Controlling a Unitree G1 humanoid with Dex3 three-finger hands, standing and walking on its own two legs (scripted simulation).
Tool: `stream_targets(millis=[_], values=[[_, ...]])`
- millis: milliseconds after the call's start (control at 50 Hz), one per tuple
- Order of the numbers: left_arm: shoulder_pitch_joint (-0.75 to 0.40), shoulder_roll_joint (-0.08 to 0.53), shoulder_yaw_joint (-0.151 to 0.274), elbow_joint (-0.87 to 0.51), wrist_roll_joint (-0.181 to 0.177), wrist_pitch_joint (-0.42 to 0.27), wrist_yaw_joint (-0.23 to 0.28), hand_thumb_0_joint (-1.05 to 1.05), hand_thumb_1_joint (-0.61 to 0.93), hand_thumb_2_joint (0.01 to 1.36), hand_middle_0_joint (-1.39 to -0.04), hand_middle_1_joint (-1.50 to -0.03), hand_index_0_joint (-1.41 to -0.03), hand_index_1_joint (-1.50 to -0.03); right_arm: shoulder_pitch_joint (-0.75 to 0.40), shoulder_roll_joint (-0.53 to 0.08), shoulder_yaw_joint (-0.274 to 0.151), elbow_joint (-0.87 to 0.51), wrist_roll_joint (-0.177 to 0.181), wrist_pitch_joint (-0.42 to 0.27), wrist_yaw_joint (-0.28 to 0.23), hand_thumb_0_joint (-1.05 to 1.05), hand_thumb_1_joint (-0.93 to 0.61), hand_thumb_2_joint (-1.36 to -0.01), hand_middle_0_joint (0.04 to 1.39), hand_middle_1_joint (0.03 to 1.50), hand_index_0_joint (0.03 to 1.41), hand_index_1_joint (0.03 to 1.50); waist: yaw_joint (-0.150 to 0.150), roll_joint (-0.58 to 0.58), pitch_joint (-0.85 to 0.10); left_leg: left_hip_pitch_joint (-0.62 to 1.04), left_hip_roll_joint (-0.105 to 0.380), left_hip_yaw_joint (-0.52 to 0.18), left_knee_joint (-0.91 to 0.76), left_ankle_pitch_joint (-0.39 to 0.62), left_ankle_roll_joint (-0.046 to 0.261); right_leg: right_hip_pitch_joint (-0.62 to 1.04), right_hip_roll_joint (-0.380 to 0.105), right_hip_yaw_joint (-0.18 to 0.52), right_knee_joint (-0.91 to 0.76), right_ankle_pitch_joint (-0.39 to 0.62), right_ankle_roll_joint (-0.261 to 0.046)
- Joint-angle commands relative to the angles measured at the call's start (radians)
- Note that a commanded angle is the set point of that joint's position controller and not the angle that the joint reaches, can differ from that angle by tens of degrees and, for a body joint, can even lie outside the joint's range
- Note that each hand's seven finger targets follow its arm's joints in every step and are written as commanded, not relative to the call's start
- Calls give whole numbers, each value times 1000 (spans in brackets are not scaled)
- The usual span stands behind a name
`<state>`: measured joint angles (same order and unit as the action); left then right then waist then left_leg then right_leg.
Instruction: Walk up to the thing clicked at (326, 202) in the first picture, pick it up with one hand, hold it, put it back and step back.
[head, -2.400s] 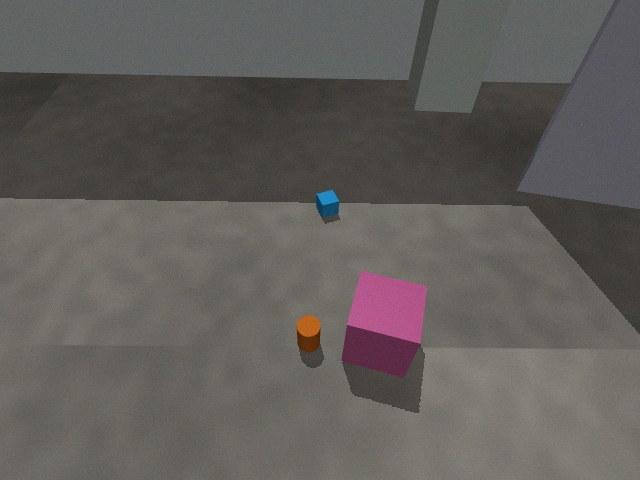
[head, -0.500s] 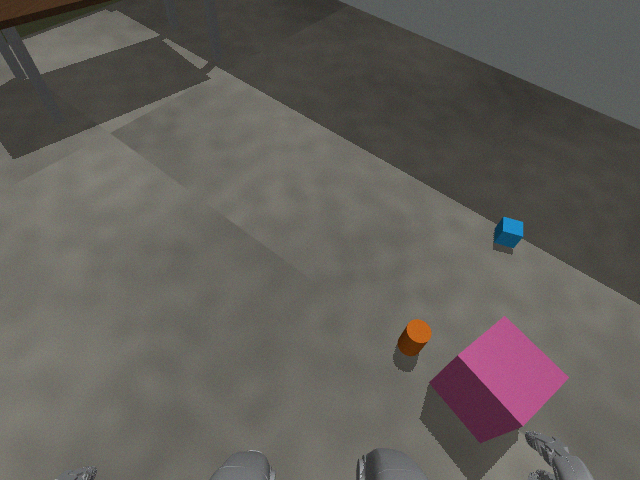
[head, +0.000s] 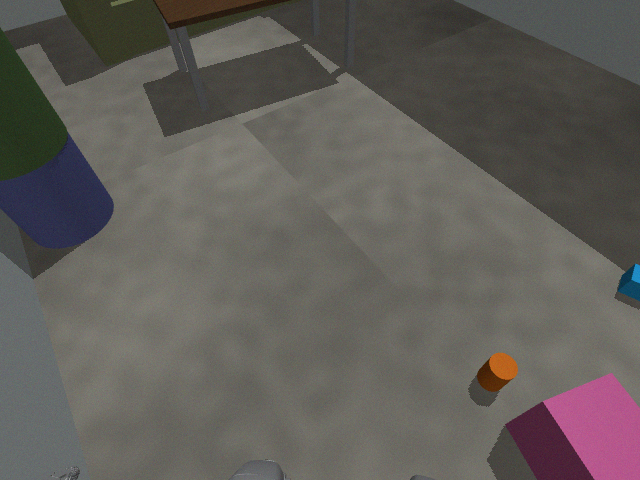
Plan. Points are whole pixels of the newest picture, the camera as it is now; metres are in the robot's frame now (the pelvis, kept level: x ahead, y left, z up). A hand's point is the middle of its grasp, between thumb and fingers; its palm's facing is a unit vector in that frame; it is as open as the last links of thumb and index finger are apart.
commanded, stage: walk up
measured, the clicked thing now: (638, 282) +0.82 -1.03 -0.71
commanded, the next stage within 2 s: stand in 1.08 s
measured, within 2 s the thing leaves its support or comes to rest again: neither
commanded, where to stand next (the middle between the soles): +0.08 -0.01 m, yaw +7 degrees
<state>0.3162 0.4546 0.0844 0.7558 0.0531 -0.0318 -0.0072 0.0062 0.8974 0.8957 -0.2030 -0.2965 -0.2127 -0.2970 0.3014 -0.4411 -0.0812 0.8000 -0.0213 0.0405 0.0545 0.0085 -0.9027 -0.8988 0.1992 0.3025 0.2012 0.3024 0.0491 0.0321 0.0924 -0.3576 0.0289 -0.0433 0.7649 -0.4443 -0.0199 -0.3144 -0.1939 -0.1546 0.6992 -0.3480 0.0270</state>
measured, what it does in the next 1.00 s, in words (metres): steps on the spot: left foot, then right foot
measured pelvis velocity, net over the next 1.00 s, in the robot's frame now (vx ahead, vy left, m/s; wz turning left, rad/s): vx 0.02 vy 0.00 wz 0.18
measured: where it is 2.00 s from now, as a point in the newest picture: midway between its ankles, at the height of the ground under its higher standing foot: outside the picture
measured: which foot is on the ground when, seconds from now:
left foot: up 0.00-0.00, down 0.02-1.00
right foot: down 0.00-0.04, up 0.06-0.28, down 0.30-1.00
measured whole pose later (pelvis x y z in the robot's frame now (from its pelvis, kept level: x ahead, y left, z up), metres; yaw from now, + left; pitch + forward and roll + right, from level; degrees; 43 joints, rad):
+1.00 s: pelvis +0.02 +0.00 +0.02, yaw +11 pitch -2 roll -1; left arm 0.12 0.38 0.02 1.07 0.00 0.00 -0.02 0.01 0.90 0.90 -0.20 -0.30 -0.21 -0.30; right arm 0.13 -0.36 0.02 1.07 -0.01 -0.03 0.01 0.01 -0.90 -0.90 0.20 0.30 0.20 0.30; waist 0.03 -0.02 0.06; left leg -0.23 -0.02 -0.10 0.52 -0.25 -0.02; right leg -0.22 -0.07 -0.11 0.49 -0.22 0.02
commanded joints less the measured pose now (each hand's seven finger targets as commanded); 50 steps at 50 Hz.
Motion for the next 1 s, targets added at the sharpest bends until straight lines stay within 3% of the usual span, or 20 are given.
stream_targets(millis=[0,20,40,60,120,220,260,280,300,320,340,380,440,480,500,520,580,620,720,980], values=[[43,160,40,-65,-27,15,3,0,900,900,-200,-300,-200,-300,95,-193,-66,-18,-4,-73,-50,0,-900,-900,200,300,200,300,-57,-4,-161,260,-66,18,-313,119,42,-65,-49,58,203,-1,-119],[59,85,17,-79,-39,25,-1,0,900,900,-200,-300,-200,-300,81,-275,-80,-38,-16,-77,-60,0,-900,-900,200,300,200,300,-48,213,-118,283,132,-352,-409,28,126,-276,62,35,361,-228,-57],[-14,129,27,-91,-41,27,8,0,900,900,-200,-300,-200,-300,65,-355,-84,-66,-15,-82,-64,0,-900,-900,200,300,200,300,-72,206,-96,170,297,-662,-482,-54,249,-342,126,109,381,-267,-35],[-100,201,41,-83,-35,21,18,0,900,900,-200,-300,-200,-300,45,-376,-86,-44,-1,-79,-68,0,-900,-900,200,300,200,300,-92,184,-18,30,328,-709,-500,-103,322,-285,82,190,395,-286,-51],[-22,177,40,-26,-49,12,11,0,900,900,-200,-300,-200,-300,-35,-227,-32,-52,1,-94,-84,0,-900,-900,200,300,200,300,-25,133,-4,116,167,-339,-291,433,240,-260,61,204,292,-167,-57],[-17,140,35,6,-47,10,12,0,900,900,-200,-300,-200,-300,-15,-215,-20,-45,15,-101,-89,0,-900,-900,200,300,200,300,-30,164,-99,83,157,-255,-167,772,231,-31,124,119,72,-109,-61],[8,137,34,31,-40,3,14,0,900,900,-200,-300,-200,-300,-47,-204,-16,-52,31,-87,-91,0,-900,-900,200,300,200,300,0,126,-138,32,92,-185,-64,684,172,110,158,90,-145,120,-87],[14,180,41,40,-31,-4,18,0,900,900,-200,-300,-200,-300,-56,-169,-6,-59,41,-82,-92,0,-900,-900,200,300,200,300,7,58,-161,-16,52,-166,6,593,125,174,105,164,-156,288,-113],[2,230,50,33,-24,-7,19,0,900,900,-200,-300,-200,-300,-55,-133,3,-68,51,-81,-94,0,-900,-900,200,300,200,300,1,-81,-188,-81,-28,-93,114,450,81,213,-14,317,-182,388,-164],[-46,251,48,25,-37,-3,14,0,900,900,-200,-300,-200,-300,-41,-133,2,-52,46,-73,-101,0,-900,-900,200,300,200,300,-8,-140,-183,-81,-86,-18,174,122,61,137,-165,470,-242,298,-265],[-133,264,47,8,-33,0,9,0,900,900,-200,-300,-200,-300,-14,-155,-10,-20,35,-69,-105,0,-900,-900,200,300,200,300,-41,-202,-134,-11,-65,-4,232,-121,51,7,-245,544,-256,283,-328],[-180,208,30,16,-31,9,5,0,900,900,-200,-300,-200,-300,3,-170,-17,13,31,-78,-95,0,-900,-900,200,300,200,300,-76,-169,-63,19,-51,-3,81,-142,62,-48,-149,391,-236,234,-256],[-174,173,10,48,-38,10,8,0,900,900,-200,-300,-200,-300,-10,-147,-11,44,27,-92,-82,0,-900,-900,200,300,200,300,-58,-151,-77,101,-23,-49,-112,282,77,-73,-2,227,-111,224,-147],[-168,137,-3,53,-45,16,1,0,900,900,-200,-300,-200,-300,-44,-185,-7,34,12,-102,-87,0,-900,-900,200,300,200,300,-44,-85,-116,94,104,-278,-228,298,139,-74,63,191,2,161,-90],[-159,119,-7,59,-48,21,0,0,900,900,-200,-300,-200,-300,-84,-221,-9,29,11,-109,-87,0,-900,-900,200,300,200,300,-23,-43,-104,32,179,-393,-270,258,189,-57,120,160,33,-25,-72],[-164,124,-5,78,-51,24,3,0,900,900,-200,-300,-200,-300,-112,-244,-12,45,14,-106,-84,0,-900,-900,200,300,200,300,-22,-4,-78,-49,187,-393,-285,246,216,25,138,164,13,-79,-72],[-155,143,-4,116,-46,2,0,0,900,900,-200,-300,-200,-300,-193,-171,18,58,20,-94,-77,0,-900,-900,200,300,200,300,-6,-23,-93,-74,36,-164,-207,216,95,114,40,230,-186,70,-112],[-202,170,-4,117,-48,1,-1,0,900,900,-200,-300,-200,-300,-143,-157,26,95,18,-89,-75,0,-900,-900,200,300,200,300,-40,-28,-103,13,-10,-111,-185,160,66,54,-25,302,-240,46,-148],[-241,146,-19,163,-49,7,-4,0,900,900,-200,-300,-200,-300,-189,-161,34,132,15,-92,-65,0,-900,-900,200,300,200,300,-30,-23,-101,31,40,-174,-294,178,87,78,47,197,-254,-11,-88],[-259,129,-22,253,-55,6,-7,0,900,900,-200,-300,-200,-300,-228,-154,49,207,18,-92,-67,0,-900,-900,200,300,200,300,-27,3,-138,80,56,-160,-382,334,66,215,45,146,-315,136,-61]])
